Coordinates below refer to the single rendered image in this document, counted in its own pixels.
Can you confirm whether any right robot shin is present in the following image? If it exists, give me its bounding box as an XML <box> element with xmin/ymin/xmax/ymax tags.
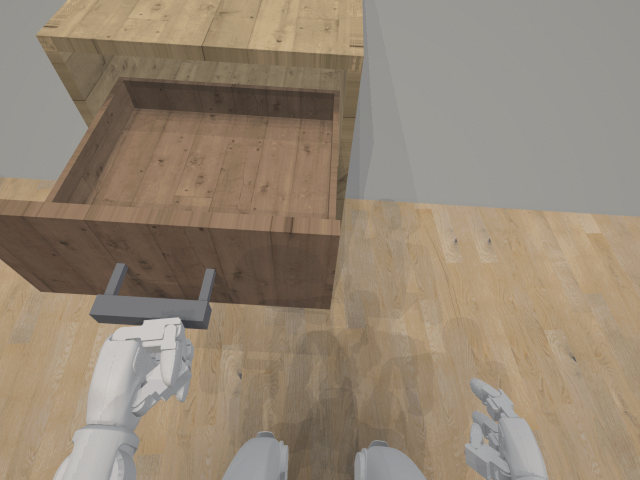
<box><xmin>367</xmin><ymin>440</ymin><xmax>388</xmax><ymax>450</ymax></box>

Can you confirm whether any robot left hand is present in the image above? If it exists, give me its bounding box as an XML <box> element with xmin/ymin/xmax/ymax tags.
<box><xmin>86</xmin><ymin>317</ymin><xmax>195</xmax><ymax>431</ymax></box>

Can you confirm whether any drawer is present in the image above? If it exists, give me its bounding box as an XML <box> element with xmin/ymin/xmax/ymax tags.
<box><xmin>0</xmin><ymin>77</ymin><xmax>340</xmax><ymax>309</ymax></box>

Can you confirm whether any handle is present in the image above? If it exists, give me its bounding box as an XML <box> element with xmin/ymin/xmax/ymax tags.
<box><xmin>89</xmin><ymin>263</ymin><xmax>216</xmax><ymax>330</ymax></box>

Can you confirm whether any left robot thigh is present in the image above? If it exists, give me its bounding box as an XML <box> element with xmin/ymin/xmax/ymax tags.
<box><xmin>222</xmin><ymin>437</ymin><xmax>288</xmax><ymax>480</ymax></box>

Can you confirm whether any robot right hand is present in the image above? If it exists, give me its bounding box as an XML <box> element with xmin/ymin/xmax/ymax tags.
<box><xmin>465</xmin><ymin>378</ymin><xmax>548</xmax><ymax>480</ymax></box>

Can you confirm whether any cabinet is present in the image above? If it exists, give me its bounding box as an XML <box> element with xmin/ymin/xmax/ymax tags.
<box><xmin>36</xmin><ymin>0</ymin><xmax>364</xmax><ymax>310</ymax></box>

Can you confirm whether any robot left forearm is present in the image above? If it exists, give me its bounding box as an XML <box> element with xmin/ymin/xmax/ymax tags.
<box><xmin>53</xmin><ymin>425</ymin><xmax>140</xmax><ymax>480</ymax></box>

